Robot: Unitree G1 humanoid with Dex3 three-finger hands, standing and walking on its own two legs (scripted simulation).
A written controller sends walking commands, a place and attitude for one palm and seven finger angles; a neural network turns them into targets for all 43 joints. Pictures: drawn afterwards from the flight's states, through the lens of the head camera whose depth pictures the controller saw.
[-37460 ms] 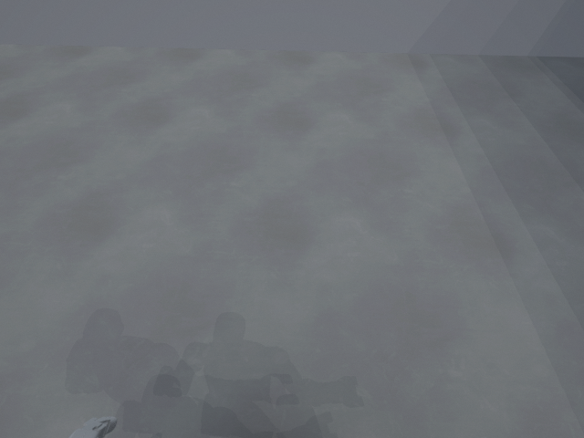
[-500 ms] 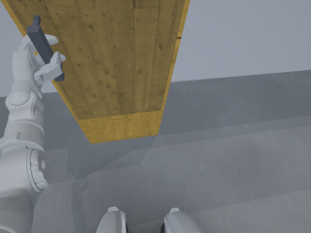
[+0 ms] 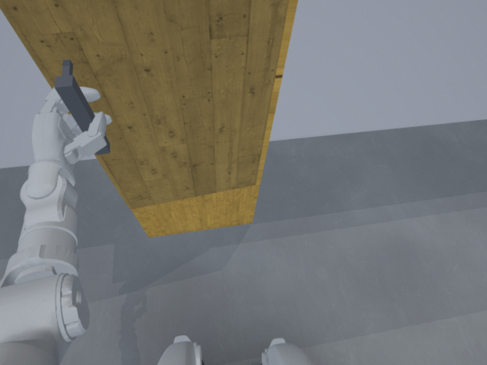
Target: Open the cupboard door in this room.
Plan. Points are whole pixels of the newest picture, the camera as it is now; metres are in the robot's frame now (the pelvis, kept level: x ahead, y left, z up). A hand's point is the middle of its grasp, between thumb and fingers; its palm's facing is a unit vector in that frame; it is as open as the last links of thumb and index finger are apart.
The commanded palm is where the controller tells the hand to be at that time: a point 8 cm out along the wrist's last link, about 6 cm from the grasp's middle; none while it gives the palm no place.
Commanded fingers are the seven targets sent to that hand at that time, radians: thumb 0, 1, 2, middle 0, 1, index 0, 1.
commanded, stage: pull the door open along its arc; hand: left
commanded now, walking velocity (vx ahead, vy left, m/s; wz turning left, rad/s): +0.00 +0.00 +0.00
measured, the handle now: (86, 110) +0.52 +0.24 +0.08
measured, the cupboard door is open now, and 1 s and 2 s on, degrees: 5 45 49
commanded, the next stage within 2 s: open thumb and fingers to let go in 0.66 s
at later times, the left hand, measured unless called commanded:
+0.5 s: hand (164, 211) +0.33 +0.10 +0.09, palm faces +0.48 -0.88 +0.01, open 6.2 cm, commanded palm +0.26 +0.13 +0.08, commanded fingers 0.00 0.90 0.90 -0.40 -1.35 -0.40 -1.35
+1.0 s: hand (196, 234) +0.29 +0.05 +0.09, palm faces +0.47 -0.88 -0.02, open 7.1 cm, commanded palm +0.24 +0.09 +0.08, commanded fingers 0.00 -0.01 0.51 -0.34 -1.25 -0.34 -1.25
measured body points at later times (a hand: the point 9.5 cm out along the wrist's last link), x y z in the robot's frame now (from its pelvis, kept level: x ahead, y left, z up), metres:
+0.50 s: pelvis +0.01 -0.02 +0.01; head +0.04 -0.03 +0.46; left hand +0.30 +0.14 +0.09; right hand +0.20 -0.22 -0.08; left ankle +0.02 +0.12 -0.68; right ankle -0.01 -0.12 -0.68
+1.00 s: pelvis +0.01 -0.05 +0.01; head +0.02 -0.08 +0.46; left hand +0.26 +0.10 +0.09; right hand +0.20 -0.26 -0.09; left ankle +0.02 +0.12 -0.68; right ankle -0.01 -0.12 -0.68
